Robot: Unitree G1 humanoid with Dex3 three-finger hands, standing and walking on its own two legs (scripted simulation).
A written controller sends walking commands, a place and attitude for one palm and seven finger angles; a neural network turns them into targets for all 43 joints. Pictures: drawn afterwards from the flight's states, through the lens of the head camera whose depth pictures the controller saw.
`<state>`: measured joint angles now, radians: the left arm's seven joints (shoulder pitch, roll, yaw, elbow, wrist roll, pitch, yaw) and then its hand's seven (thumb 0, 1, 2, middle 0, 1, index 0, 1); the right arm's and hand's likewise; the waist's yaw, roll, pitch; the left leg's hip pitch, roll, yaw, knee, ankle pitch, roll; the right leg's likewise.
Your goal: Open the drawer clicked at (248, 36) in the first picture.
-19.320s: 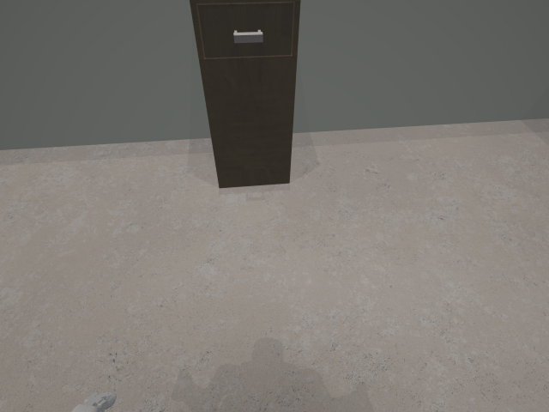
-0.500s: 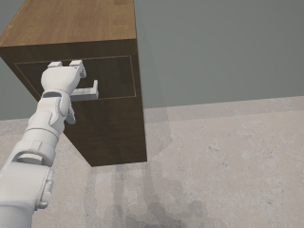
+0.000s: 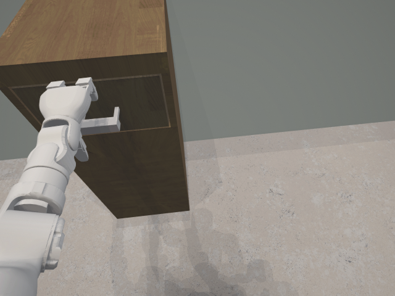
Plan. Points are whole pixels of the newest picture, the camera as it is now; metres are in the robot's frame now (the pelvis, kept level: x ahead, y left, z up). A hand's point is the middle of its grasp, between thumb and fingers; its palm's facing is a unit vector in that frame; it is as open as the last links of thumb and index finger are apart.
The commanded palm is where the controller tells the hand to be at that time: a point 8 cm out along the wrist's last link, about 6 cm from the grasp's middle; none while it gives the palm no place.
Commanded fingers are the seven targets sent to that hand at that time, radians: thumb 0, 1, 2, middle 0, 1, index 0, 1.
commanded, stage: re-aim the fingers above the handle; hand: left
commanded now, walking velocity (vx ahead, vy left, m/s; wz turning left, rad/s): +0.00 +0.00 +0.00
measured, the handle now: (98, 119) +0.52 +0.24 +0.03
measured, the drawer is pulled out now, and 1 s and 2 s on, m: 0.00 0.00 0.00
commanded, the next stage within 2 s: lower the fingers behind the handle in 0.34 s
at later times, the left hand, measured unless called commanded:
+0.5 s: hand (81, 118) +0.47 +0.24 +0.09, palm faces -0.03 +0.02 -1.00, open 13.7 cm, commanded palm +0.44 +0.25 +0.14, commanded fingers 0.00 -0.50 0.30 -0.30 -1.20 -0.30 -1.20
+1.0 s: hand (85, 134) +0.46 +0.25 +0.05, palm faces -0.03 +0.02 -1.00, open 13.8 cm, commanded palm +0.44 +0.24 +0.10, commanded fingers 0.00 -0.50 0.30 -0.30 -1.20 -0.30 -1.20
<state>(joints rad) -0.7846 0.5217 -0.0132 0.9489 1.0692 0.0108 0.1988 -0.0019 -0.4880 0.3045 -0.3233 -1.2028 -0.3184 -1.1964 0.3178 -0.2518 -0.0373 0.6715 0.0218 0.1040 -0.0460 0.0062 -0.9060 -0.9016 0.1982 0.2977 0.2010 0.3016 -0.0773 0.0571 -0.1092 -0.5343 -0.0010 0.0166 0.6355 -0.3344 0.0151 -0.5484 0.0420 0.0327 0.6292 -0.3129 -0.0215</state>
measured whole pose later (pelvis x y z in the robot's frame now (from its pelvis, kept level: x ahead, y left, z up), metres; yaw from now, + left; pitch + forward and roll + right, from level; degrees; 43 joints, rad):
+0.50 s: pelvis +0.00 +0.00 +0.00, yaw +0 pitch +14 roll +0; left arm -0.81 0.49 -0.04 0.98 1.06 0.05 0.19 0.00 -0.49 0.30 -0.34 -1.22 -0.34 -1.22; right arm 0.30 -0.25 -0.02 0.67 0.03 0.12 -0.04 0.01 -0.91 -0.90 0.20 0.30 0.20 0.30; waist -0.07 0.07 -0.12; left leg -0.53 0.00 0.02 0.63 -0.34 0.02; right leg -0.55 0.04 0.04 0.63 -0.31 -0.01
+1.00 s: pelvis -0.01 +0.01 -0.01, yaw +1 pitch +16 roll -1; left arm -0.83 0.47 -0.08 1.03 1.08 0.03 0.27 0.00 -0.49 0.30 -0.32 -1.20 -0.32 -1.20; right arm 0.32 -0.25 -0.06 0.70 0.01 0.09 -0.02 0.01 -0.91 -0.90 0.20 0.30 0.20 0.30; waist -0.09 0.05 -0.12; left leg -0.65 -0.01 0.00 0.73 -0.35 0.03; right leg -0.65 0.03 0.02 0.70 -0.33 -0.01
